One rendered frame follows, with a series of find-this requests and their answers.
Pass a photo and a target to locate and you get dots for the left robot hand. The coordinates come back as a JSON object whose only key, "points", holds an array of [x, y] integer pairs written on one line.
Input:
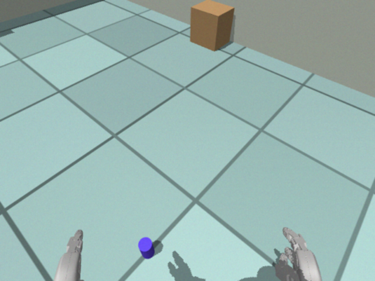
{"points": [[69, 266]]}

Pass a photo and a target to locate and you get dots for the right robot hand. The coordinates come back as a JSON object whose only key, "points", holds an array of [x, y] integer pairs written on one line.
{"points": [[305, 266]]}

